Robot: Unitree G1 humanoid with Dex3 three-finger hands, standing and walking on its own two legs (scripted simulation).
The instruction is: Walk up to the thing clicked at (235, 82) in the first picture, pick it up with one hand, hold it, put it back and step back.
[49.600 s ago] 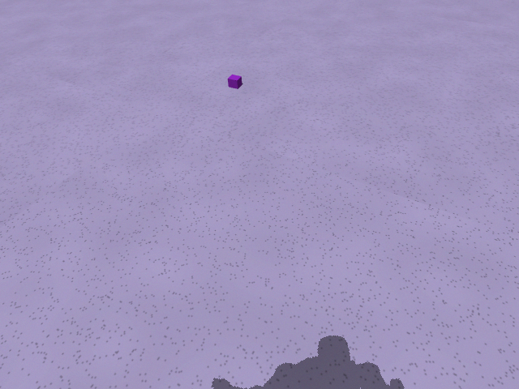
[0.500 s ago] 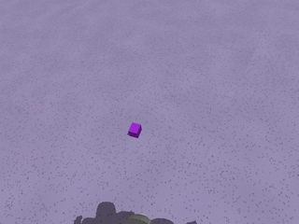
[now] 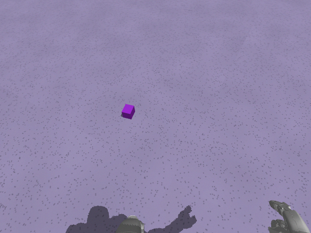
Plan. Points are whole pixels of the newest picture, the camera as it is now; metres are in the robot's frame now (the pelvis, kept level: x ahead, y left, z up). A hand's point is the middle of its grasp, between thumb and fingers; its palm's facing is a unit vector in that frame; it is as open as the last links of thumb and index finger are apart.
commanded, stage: step back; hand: left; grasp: from above
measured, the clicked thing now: (128, 111) +1.00 +0.28 -0.71
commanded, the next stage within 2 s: stand in 1.16 s
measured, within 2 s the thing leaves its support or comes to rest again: neither
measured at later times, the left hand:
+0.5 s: hand out of the picture -0.03 +0.26 -0.13, palm faces +0.10 -0.91 -0.39, open 7.4 cm
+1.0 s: hand out of the picture +0.01 +0.26 -0.14, palm faces +0.13 -0.93 -0.35, open 7.4 cm
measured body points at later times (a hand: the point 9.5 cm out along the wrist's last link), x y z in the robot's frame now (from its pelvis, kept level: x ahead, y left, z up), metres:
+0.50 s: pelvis -0.06 -0.02 +0.01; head -0.06 -0.03 +0.46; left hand -0.03 +0.31 -0.10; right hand +0.03 -0.32 -0.11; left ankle -0.06 +0.11 -0.71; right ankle -0.05 -0.13 -0.71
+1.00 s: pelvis -0.03 -0.01 +0.02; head -0.01 +0.00 +0.47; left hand +0.00 +0.31 -0.11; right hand +0.12 -0.28 -0.10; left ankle -0.01 +0.12 -0.71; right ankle -0.04 -0.13 -0.71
